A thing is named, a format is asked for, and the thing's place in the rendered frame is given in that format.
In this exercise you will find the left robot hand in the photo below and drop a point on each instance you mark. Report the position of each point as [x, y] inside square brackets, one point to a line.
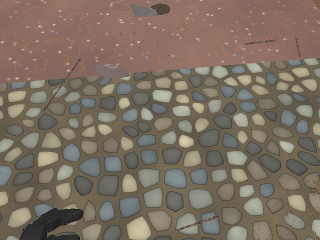
[49, 221]

